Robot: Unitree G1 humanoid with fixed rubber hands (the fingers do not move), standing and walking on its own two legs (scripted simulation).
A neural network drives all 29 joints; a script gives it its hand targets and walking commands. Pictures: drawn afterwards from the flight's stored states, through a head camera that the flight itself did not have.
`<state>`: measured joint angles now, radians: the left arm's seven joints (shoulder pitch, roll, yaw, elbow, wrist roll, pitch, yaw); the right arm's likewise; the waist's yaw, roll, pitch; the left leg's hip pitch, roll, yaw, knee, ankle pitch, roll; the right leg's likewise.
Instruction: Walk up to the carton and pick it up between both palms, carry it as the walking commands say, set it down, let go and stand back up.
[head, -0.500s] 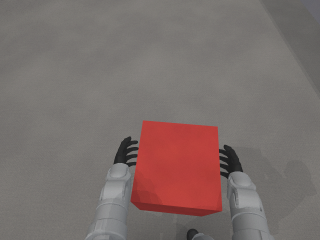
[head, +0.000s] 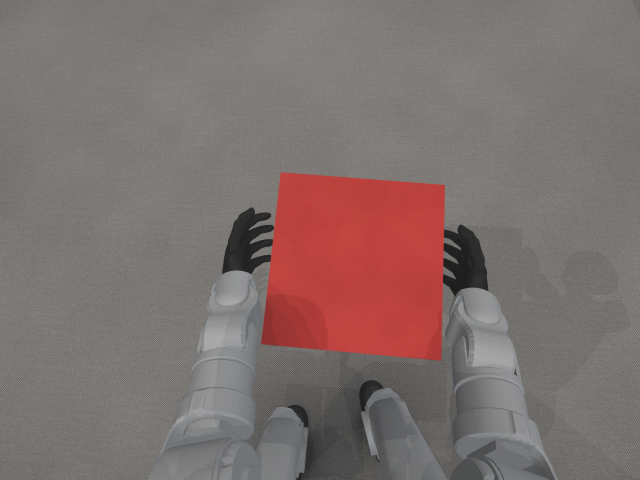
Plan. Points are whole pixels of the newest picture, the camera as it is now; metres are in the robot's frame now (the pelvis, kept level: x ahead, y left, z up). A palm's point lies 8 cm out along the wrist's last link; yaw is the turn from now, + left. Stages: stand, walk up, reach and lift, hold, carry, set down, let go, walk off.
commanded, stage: set down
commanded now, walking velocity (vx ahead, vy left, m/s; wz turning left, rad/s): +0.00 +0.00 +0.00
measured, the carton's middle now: (349, 274) +0.39 -0.05 -0.17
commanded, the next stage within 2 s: none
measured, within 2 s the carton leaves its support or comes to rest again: neither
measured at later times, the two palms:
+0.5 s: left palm (251, 252) +0.43 +0.10 -0.15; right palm (445, 274) +0.37 -0.19 -0.16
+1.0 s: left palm (264, 257) +0.45 +0.09 -0.23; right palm (434, 270) +0.40 -0.20 -0.24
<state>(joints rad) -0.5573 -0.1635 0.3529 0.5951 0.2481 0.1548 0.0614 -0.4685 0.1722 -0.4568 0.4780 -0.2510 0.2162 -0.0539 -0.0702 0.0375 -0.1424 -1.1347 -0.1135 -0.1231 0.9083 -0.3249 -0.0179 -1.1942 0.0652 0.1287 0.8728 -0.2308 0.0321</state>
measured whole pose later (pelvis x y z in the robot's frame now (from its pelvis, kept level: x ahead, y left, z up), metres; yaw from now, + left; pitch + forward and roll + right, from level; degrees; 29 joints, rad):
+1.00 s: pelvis -0.03 +0.00 -0.14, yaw +1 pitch +46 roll +1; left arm -0.97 -0.05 0.39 0.77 0.21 0.21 0.12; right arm -0.86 0.05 -0.52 0.63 -0.22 0.28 -0.09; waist -0.08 0.04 -0.20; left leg -1.81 -0.17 -0.09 1.52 -0.51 -0.04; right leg -1.87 0.10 0.11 1.48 -0.40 0.05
